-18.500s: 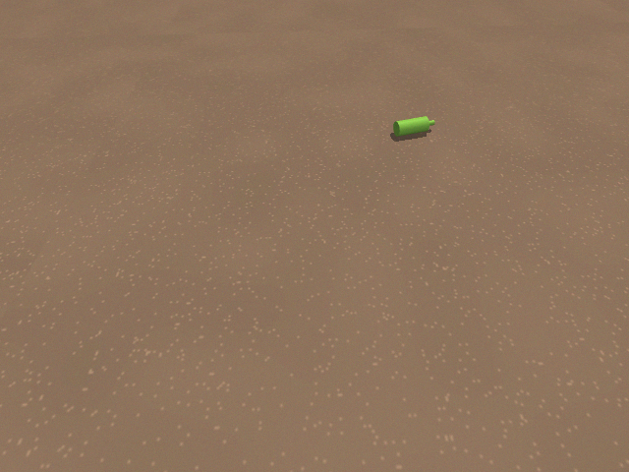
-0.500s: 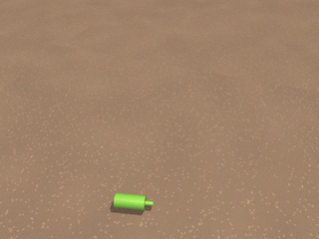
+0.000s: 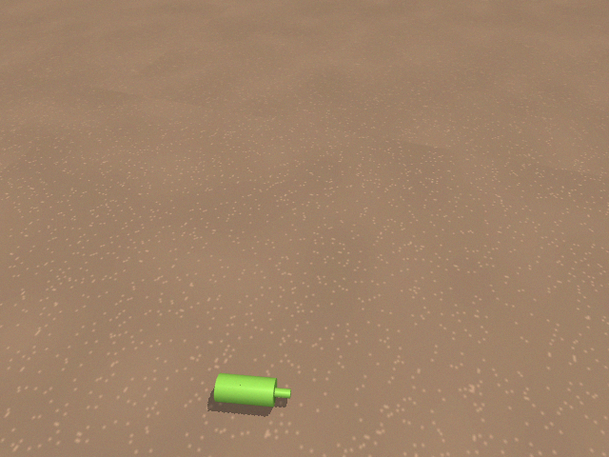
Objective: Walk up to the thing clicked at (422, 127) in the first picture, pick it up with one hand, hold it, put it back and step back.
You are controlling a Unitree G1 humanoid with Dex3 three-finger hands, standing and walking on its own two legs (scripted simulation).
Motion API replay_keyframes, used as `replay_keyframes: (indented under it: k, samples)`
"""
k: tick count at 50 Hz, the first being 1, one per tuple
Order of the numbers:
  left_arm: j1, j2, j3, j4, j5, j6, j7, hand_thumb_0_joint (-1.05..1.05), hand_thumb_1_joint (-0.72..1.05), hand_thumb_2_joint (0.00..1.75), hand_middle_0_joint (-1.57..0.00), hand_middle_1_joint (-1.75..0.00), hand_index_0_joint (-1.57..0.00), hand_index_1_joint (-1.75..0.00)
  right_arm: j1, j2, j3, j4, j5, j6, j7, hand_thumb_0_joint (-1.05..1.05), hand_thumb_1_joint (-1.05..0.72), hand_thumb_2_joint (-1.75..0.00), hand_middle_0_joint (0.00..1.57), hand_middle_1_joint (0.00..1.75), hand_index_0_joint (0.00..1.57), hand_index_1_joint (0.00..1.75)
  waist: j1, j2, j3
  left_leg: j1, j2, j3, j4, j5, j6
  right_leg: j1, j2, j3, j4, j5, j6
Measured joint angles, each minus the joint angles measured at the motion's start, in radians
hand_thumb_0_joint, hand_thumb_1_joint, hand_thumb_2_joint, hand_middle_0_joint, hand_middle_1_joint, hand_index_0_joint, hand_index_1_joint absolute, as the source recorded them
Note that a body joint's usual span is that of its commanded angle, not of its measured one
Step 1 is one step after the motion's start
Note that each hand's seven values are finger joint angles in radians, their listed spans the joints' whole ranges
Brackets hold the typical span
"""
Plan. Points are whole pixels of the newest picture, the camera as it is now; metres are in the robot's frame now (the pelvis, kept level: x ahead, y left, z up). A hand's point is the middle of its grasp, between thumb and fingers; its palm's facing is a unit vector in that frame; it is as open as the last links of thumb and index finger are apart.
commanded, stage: walk up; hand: left
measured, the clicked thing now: (254, 390) +0.45 +0.20 -0.74
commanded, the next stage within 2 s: stand in 0.48 s
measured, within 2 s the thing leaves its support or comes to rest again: neither
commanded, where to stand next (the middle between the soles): +0.08 +0.00 m, yaw -2 degrees
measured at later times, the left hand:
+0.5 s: hand out of the picture +0.08 +0.26 -0.15, palm faces +0.02 -0.94 -0.35, open 7.4 cm
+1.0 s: hand out of the picture +0.05 +0.25 -0.15, palm faces -0.01 -0.94 -0.34, open 7.4 cm
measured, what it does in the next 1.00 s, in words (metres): stands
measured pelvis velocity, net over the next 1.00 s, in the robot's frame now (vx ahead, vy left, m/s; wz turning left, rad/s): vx -0.02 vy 0.00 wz -0.01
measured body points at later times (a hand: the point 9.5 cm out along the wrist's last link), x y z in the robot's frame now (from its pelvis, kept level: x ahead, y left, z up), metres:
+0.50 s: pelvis +0.01 +0.00 +0.00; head +0.01 +0.00 +0.45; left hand +0.08 +0.31 -0.13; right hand +0.08 -0.30 -0.14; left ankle +0.01 +0.13 -0.75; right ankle -0.03 -0.14 -0.75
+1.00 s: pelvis -0.02 +0.00 +0.00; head -0.01 +0.00 +0.45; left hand +0.05 +0.30 -0.13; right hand +0.07 -0.30 -0.13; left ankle +0.01 +0.13 -0.75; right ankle -0.03 -0.14 -0.75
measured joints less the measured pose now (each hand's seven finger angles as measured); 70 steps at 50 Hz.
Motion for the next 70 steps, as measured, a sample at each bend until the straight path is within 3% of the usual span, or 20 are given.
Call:
replay_keyframes:
  k: [38, 70]
  samples:
    - [0.021, -0.002, -0.007, -0.024, -0.005, 0.011, -0.004, 0.0, 0.91, 0.9, -0.2, -0.3, -0.2, -0.3, -0.016, -0.007, 0.014, -0.019, 0.002, -0.012, -0.01, 0.01, -0.91, -0.89, 0.21, 0.3, 0.2, 0.3, 0.004, -0.004, 0.018, 0.006, -0.001, 0.002, -0.029, 0.023, -0.001, 0.001, -0.002, 0.001, -0.02, 0.019, 0.002]
    - [0.058, 0.007, -0.012, -0.034, -0.005, 0.013, -0.011, 0.0, 0.91, 0.9, -0.2, -0.3, -0.2, -0.3, 0.036, -0.007, 0.013, 0.005, -0.002, -0.012, -0.003, 0.01, -0.91, -0.89, 0.21, 0.3, 0.2, 0.3, -0.001, -0.002, 0.015, -0.011, 0.002, 0.008, -0.031, 0.038, -0.004, -0.031, 0.001, 0.009, 0.002, 0.024, -0.002]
